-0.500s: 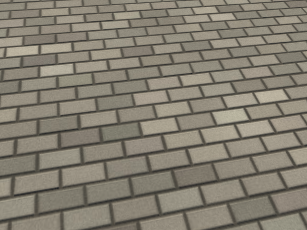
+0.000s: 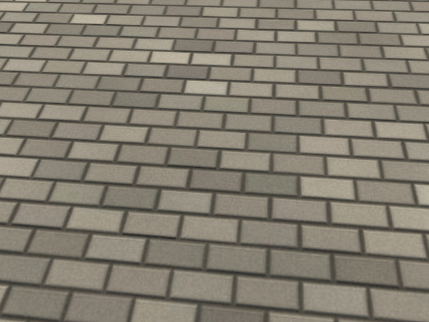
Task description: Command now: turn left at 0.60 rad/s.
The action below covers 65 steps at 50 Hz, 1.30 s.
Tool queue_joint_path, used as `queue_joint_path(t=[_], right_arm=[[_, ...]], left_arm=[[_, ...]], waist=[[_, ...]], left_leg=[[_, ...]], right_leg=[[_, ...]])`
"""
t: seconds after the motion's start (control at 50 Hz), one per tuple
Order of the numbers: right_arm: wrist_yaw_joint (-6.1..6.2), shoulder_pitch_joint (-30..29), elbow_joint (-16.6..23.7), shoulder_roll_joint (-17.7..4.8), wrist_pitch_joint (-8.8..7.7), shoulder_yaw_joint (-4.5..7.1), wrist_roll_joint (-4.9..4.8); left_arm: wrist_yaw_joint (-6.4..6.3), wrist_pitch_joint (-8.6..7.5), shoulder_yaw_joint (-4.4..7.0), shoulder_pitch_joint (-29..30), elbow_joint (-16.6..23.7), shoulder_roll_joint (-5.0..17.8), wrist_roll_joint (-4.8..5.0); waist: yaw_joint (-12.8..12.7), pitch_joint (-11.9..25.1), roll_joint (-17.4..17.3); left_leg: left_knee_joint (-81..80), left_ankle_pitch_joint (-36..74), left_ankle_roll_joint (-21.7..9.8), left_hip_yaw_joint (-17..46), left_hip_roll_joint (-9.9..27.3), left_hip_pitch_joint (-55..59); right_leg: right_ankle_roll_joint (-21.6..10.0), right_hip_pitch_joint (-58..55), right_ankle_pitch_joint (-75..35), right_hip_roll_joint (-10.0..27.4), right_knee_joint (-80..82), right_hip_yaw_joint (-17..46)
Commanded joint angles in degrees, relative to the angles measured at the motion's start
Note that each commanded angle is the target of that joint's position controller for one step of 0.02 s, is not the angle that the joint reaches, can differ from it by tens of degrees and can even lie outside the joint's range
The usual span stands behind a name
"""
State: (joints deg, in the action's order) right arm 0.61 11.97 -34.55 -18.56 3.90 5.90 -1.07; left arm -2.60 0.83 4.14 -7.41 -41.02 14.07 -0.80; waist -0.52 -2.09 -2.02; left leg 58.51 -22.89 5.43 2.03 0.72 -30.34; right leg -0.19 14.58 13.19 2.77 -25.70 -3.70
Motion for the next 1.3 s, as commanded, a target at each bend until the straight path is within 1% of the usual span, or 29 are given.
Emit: queue_joint_path(t=[0.02,0.12,0.14,0.16,0.18,0.2,0.24,0.26,0.32,0.46,0.52,0.58,0.6,0.62,0.64,0.66,0.68,0.74,0.84,0.94,1.0,1.02,1.04,1.06,1.08,1.1,1.12,1.2,1.3], right_arm=[[-0.77,-4.6,6.7,-2.1,-1.21,-0.32,0.1],[-1.51,1.9,4.9,-3.5,-0.67,0.93,0.06],[-0.96,4.2,4.4,-5.5,-0.79,1.79,0.24],[0.08,5.9,5.7,-12.8,-1.19,3.46,0.5],[-0.41,5.4,6.9,-13.9,-2.46,3.08,2.62],[-0.8,5.0,6.6,-11.1,-3.54,2.29,3.04],[-0.21,-0.7,6.4,-7.6,-4.04,1.09,1.36],[0.12,-3.0,6.6,-6.5,-3.87,0.49,0.64],[0.72,-3.6,6.3,-4.7,-3.98,-0.61,1.53],[0.43,-3.2,4.3,-5.1,-3.45,-0.77,2.02],[-0.11,-1.3,2.7,-5.5,-3.23,-0.93,1.31],[-0.06,-1.5,1.8,-5.2,-3.27,-1.24,0.49],[0.0,-2.5,1.9,-3.4,-3.67,-1.8,0.61],[-0.08,-5.6,3.4,-0.4,-4.31,-2.62,0.97],[-0.07,-6.9,5.3,-0.1,-5.39,-2.48,0.39],[0.0,-9.3,5.8,-4.2,-6.34,-1.27,-0.27],[-0.35,-7.9,5.0,-5.0,-7.0,-0.65,-0.76],[-1.24,-7.7,3.8,-2.4,-7.8,-0.97,0.22],[-2.63,-11.8,3.8,2.1,-8.47,-2.75,0.19],[-3.38,-11.7,4.3,-1.4,-8.62,-1.86,-0.68],[-2.23,5.3,-0.2,-6.5,-8.29,1.04,-0.36],[-1.42,14.7,-1.2,-11.3,-7.97,2.0,1.01],[-2.01,16.5,-1.8,-13.2,-8.24,1.89,1.29],[-2.16,12.5,-1.7,-8.2,-8.58,0.39,0.81],[-2.02,9.0,-1.5,-6.1,-8.61,-0.31,0.55],[-2.03,5.8,-1.3,-4.8,-8.65,-0.77,0.87],[-2.16,3.5,-1.2,-3.5,-8.91,-1.11,1.33],[-1.82,2.3,-3.3,-2.4,-10.83,-1.03,1.69],[-0.92,2.8,-5.7,-3.7,-10.98,-0.73,1.73]], left_arm=[[-0.01,-0.18,3.28,1.1,3.6,12.3,0.32],[0.69,-0.46,3.26,1.0,2.8,12.1,2.53],[1.02,-0.6,2.73,-2.3,1.4,9.8,2.04],[1.5,-0.77,1.32,-2.2,3.5,5.6,-0.96],[0.82,-1.13,1.51,4.1,6.3,6.8,-0.71],[0.43,-1.04,2.23,6.2,6.4,9.3,0.37],[-0.13,-0.56,2.69,3.8,4.2,9.6,0.48],[-0.25,-0.3,2.82,2.4,3.7,9.8,0.14],[0.34,-0.24,2.32,-0.1,2.3,8.3,0.66],[0.91,-0.23,1.06,1.9,3.0,6.7,0.89],[1.73,-1.02,0.93,0.9,3.0,7.1,1.36],[2.59,-2.87,0.72,-3.5,1.3,6.1,1.59],[2.55,-3.57,0.69,-6.8,0.4,6.3,1.3],[2.29,-4.12,1.26,-11.9,-0.8,9.4,0.91],[2.65,-4.52,2.65,-15.4,-2.2,14.2,0.54],[2.53,-4.95,2.41,-14.2,-1.3,13.0,-0.01],[1.95,-5.25,1.77,-12.8,-0.9,11.0,0.23],[1.47,-5.41,1.02,-12.3,-0.7,9.1,1.18],[1.71,-4.71,1.17,-13.3,-0.9,10.3,1.5],[2.21,-4.34,1.89,-15.4,-2.4,13.5,2.74],[2.18,-4.11,0.88,-14.7,-2.5,11.1,2.29],[2.1,-4.41,-0.84,-15.7,-0.1,6.2,0.84],[1.98,-5.61,-1.7,-18.5,0.8,3.7,1.8],[2.38,-6.26,-0.07,-14.6,0.8,9.9,3.2],[2.8,-6.55,0.23,-10.7,1.6,11.1,3.68],[2.73,-6.57,0.03,-9.2,1.4,10.0,2.96],[2.82,-6.18,0.19,-9.1,1.1,9.4,2.36],[2.75,-3.74,0.01,-10.2,0.0,6.6,2.72],[3.34,-4.18,-0.26,-3.1,2.3,5.7,2.0]], waist=[[-2.0,7.1,13.1],[1.6,7.3,11.5],[1.8,7.9,5.8],[0.6,8.5,-12.9],[3.6,9.7,-16.6],[4.7,9.4,-10.0],[1.3,7.4,-4.4],[0.2,7.2,-5.1],[-0.6,9.1,-5.8],[1.9,5.9,-6.8],[2.7,4.3,-7.3],[-0.2,2.0,-4.5],[-1.7,2.6,-3.0],[-3.3,2.8,3.0],[-3.2,1.1,14.8],[-4.7,-3.6,15.1],[-3.4,-4.7,12.2],[-2.8,-3.6,9.0],[-4.5,-2.0,9.4],[-3.2,-2.7,10.1],[6.3,7.5,6.9],[8.7,17.0,-4.2],[6.5,21.9,-17.3],[6.7,14.3,-10.7],[5.6,7.9,-7.3],[3.9,5.2,-2.7],[2.3,3.1,-2.8],[0.0,0.7,-2.8],[1.3,-1.7,-1.1]], left_leg=[[-8.9,-0.7,-0.6,-3.5,1.1,1.9],[-29.8,9.8,-6.1,-6.7,-1.6,15.5],[-34.7,17.8,-8.1,-2.8,-0.7,23.5],[-36.0,40.0,-13.9,18.6,15.1,33.7],[-37.4,43.5,-25.1,29.5,22.5,28.9],[-38.6,37.4,-24.9,25.8,19.9,27.6],[-37.9,28.9,-18.6,18.1,13.8,24.8],[-37.9,29.8,-17.5,16.0,12.3,22.9],[-38.2,32.0,-17.5,12.8,10.3,21.4],[-38.9,18.6,-18.7,15.3,10.0,18.4],[-42.4,-5.7,-18.8,19.5,9.6,15.9],[-41.0,-16.2,-16.6,20.7,7.5,10.9],[-37.3,-15.4,-14.7,19.6,5.8,6.6],[-26.8,-11.3,-11.2,12.0,1.5,-1.3],[-13.1,-7.2,-7.5,-0.4,-5.8,-9.4],[-4.1,-10.1,-6.4,1.5,-2.8,-16.0],[1.0,-6.7,-6.3,3.2,-0.8,-18.5],[0.8,4.5,-5.5,1.8,2.4,-20.9],[-16.8,14.3,-3.9,-4.1,0.9,-5.1],[-26.2,15.3,-6.6,-4.1,0.2,3.3],[-29.4,15.4,-11.0,-4.3,-0.9,28.2],[-30.6,8.4,-16.3,14.7,13.3,46.1],[-41.9,-5.6,-22.6,40.9,21.6,51.0],[-44.2,-10.6,-20.9,38.1,20.4,45.7],[-44.2,-6.8,-19.2,29.1,19.1,38.9],[-45.1,-0.4,-18.1,23.1,16.6,32.8],[-46.6,5.3,-17.5,18.0,14.4,28.1],[-51.0,17.2,-17.0,6.1,12.4,21.6],[-52.1,26.0,-15.4,-3.9,10.7,23.1]], right_leg=[[-12.5,-8.0,-22.0,13.7,5.9,7.1],[-7.5,-4.4,-15.3,13.7,-1.6,3.7],[-3.4,1.5,-8.1,11.2,-8.7,-0.1],[2.7,17.8,16.7,4.1,-27.9,-5.9],[4.3,26.1,26.7,-1.9,-39.6,2.5],[3.8,26.5,23.7,-0.8,-45.1,6.4],[3.1,26.2,13.9,0.7,-43.5,7.6],[3.6,24.5,10.5,0.6,-42.8,7.2],[4.8,19.2,5.4,-0.5,-40.9,6.2],[4.7,10.0,8.4,-0.2,-19.9,5.6],[3.1,6.2,9.7,-2.0,-13.3,3.0],[-1.3,-2.5,5.8,-3.5,-1.4,1.3],[-3.3,-8.2,6.3,-0.6,0.2,5.2],[-7.0,-13.6,12.6,6.8,4.0,14.5],[-13.4,-14.1,24.7,15.0,12.0,31.5],[-17.2,-12.8,26.6,20.0,16.4,39.8],[-16.5,-13.3,26.1,18.9,16.1,37.3],[-12.5,-16.8,13.8,13.5,16.7,25.9],[-10.3,-8.7,-3.1,7.9,17.2,11.7],[-9.8,-9.5,-6.7,12.2,15.3,12.7],[-5.7,-4.1,-26.5,7.1,-6.7,5.6],[-2.1,10.9,-10.4,2.3,-28.5,2.4],[-0.6,23.5,19.5,-5.3,-42.5,8.1],[-1.1,29.8,16.8,-1.6,-48.5,10.9],[-2.1,31.2,11.3,1.1,-48.3,9.4],[-2.2,29.2,6.4,3.2,-46.2,8.6],[-1.9,27.2,2.9,4.8,-43.7,8.8],[-0.1,24.8,-3.4,4.8,-40.9,10.3],[0.7,26.6,-17.0,2.7,-24.4,9.9]])
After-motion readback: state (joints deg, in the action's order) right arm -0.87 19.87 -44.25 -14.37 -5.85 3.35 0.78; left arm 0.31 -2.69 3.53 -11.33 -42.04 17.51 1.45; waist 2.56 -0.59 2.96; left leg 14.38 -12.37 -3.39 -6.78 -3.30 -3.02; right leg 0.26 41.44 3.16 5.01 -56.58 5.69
